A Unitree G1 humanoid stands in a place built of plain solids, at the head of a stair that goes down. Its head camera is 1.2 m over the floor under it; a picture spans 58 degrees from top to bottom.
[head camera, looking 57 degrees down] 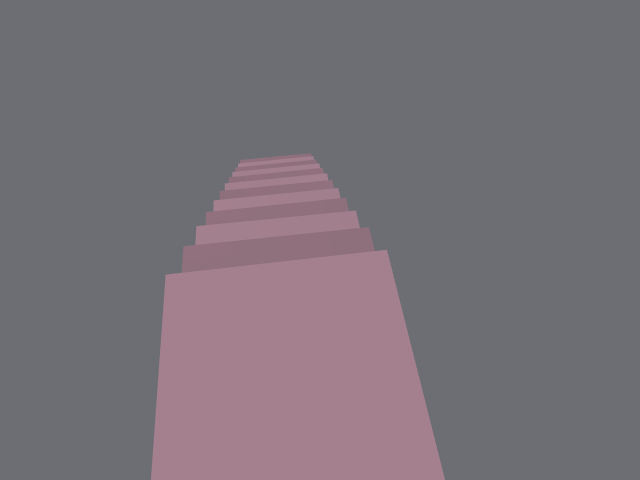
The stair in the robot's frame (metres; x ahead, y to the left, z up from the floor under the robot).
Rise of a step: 0.18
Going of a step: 0.22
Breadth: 0.71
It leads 7 degrees to the left of straight ahead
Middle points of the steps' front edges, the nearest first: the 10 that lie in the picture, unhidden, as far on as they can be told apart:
0.70 0.13 0.00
0.91 0.16 -0.18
1.13 0.19 -0.36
1.34 0.22 -0.54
1.56 0.25 -0.72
1.77 0.27 -0.90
1.99 0.30 -1.08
2.20 0.33 -1.26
2.42 0.36 -1.44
2.63 0.39 -1.62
